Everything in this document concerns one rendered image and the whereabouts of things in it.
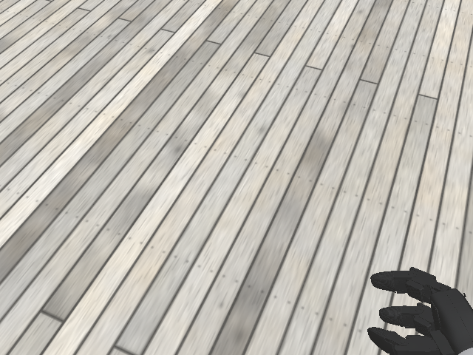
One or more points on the right robot hand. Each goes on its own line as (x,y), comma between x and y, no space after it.
(447,325)

